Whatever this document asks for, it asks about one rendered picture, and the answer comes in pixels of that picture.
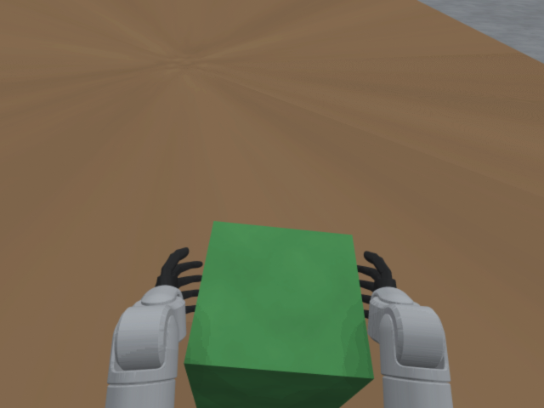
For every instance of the robot left hand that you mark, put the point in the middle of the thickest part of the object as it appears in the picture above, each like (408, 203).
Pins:
(171, 270)

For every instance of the robot left forearm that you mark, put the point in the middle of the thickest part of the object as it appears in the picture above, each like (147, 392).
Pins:
(145, 349)

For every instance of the carton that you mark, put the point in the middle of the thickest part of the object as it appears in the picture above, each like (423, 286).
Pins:
(279, 321)

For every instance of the robot right hand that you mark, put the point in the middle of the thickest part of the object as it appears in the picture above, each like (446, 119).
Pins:
(382, 276)

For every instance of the robot right forearm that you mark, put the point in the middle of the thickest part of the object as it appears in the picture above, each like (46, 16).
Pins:
(413, 352)

